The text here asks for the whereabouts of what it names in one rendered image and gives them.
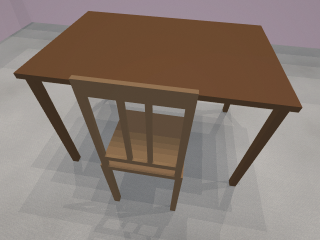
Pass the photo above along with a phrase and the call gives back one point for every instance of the chair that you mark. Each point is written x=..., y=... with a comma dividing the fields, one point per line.
x=144, y=143

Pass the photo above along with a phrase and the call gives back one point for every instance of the table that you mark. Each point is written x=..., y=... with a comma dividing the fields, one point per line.
x=229, y=63

